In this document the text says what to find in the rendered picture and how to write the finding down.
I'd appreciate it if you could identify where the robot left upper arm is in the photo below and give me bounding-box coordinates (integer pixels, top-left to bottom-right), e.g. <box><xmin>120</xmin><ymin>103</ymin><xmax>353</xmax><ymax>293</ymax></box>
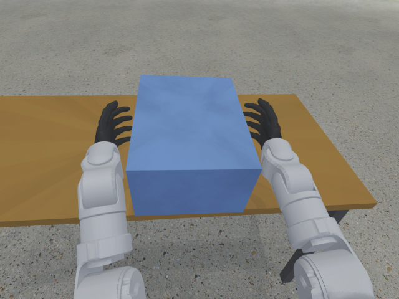
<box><xmin>75</xmin><ymin>266</ymin><xmax>146</xmax><ymax>299</ymax></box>

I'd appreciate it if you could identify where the table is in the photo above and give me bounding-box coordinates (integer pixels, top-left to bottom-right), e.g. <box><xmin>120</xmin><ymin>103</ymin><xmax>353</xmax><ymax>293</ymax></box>
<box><xmin>0</xmin><ymin>94</ymin><xmax>377</xmax><ymax>296</ymax></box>

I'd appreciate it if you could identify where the left robot forearm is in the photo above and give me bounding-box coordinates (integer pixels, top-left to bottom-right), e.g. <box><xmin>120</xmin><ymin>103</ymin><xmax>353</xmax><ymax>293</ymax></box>
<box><xmin>74</xmin><ymin>141</ymin><xmax>133</xmax><ymax>299</ymax></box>

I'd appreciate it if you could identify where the robot left hand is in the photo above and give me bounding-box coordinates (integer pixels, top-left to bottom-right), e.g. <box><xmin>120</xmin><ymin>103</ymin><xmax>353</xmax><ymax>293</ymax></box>
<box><xmin>94</xmin><ymin>100</ymin><xmax>132</xmax><ymax>147</ymax></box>

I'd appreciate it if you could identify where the carton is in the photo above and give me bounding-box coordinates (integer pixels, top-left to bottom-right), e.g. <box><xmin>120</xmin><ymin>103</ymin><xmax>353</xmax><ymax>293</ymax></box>
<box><xmin>125</xmin><ymin>75</ymin><xmax>262</xmax><ymax>216</ymax></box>

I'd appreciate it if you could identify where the robot right hand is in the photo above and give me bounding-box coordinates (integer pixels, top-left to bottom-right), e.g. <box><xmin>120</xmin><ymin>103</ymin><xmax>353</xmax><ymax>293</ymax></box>
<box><xmin>243</xmin><ymin>98</ymin><xmax>282</xmax><ymax>149</ymax></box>

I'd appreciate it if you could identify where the right robot forearm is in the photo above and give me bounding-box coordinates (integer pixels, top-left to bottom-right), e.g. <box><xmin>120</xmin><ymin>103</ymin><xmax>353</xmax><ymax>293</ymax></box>
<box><xmin>261</xmin><ymin>138</ymin><xmax>374</xmax><ymax>294</ymax></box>

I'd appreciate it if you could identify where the robot right upper arm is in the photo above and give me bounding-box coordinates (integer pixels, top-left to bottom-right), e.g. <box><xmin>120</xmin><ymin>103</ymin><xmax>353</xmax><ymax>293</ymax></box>
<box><xmin>294</xmin><ymin>249</ymin><xmax>393</xmax><ymax>299</ymax></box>

